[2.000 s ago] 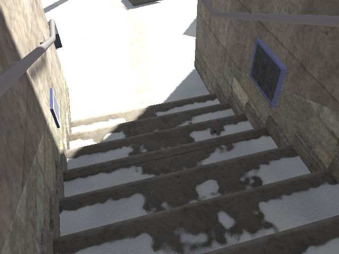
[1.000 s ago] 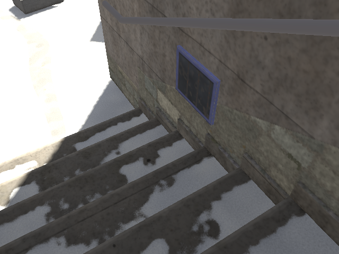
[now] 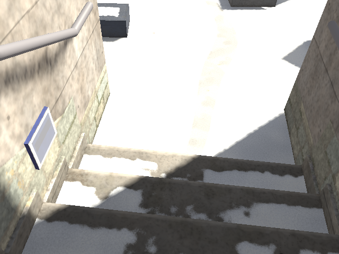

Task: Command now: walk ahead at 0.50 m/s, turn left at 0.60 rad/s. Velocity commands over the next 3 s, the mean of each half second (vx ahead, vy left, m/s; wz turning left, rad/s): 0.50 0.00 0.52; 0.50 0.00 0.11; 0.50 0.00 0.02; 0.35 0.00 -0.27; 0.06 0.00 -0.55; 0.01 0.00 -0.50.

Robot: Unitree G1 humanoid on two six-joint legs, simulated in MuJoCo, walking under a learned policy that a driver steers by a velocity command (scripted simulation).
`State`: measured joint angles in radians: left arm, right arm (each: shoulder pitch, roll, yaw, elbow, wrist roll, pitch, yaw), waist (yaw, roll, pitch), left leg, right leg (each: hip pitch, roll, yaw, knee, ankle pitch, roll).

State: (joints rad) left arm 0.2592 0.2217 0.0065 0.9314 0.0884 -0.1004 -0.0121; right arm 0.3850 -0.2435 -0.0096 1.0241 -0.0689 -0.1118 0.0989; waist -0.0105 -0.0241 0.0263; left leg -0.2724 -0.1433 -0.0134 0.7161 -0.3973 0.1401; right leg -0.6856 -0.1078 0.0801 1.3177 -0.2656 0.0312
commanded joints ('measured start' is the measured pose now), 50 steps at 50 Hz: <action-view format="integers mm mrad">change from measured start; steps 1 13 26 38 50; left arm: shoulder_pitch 55 -171 164 174 -68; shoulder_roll -1 76 29 52 60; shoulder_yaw -32 -35 -26 -3 41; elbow -35 -210 50 -17 -130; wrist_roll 25 -24 2 -26 -58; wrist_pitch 8 40 -68 -42 147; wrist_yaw -12 -31 -17 -51 -46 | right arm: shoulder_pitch -60 131 -178 295 -50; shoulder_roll -118 -106 19 -184 -109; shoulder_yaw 3 5 44 -41 -70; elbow -89 -58 -242 -206 -147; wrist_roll -21 -3 -16 7 114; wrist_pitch -23 9 47 -2 16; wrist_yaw -18 -29 15 -59 -111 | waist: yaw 43 -12 13 -206 78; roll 25 47 -34 282 104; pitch -10 102 13 -432 31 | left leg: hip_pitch -288 -209 -333 858 -328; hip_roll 241 77 242 492 276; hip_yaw -345 -542 15 -481 -96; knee -181 287 350 -205 -183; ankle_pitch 435 64 722 507 -35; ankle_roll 219 99 -69 332 -8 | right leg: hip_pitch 109 508 21 -215 383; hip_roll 21 101 -55 171 95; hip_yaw -21 -56 -6 -117 -45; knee -167 -1077 -1067 84 -584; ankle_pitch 231 472 155 -338 683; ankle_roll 12 -44 -308 -44 -76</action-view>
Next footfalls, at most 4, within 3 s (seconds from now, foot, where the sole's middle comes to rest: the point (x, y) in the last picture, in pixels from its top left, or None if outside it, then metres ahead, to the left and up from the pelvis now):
0.28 right None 0.32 -0.14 -0.90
0.70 left None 0.45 0.14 -0.90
1.16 right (173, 241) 0.71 -0.03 -1.05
1.78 left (109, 200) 1.02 0.34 -1.20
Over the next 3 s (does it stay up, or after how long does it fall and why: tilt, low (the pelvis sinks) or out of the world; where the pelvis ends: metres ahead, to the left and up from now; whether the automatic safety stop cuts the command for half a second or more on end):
stays up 1.03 0.24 -0.44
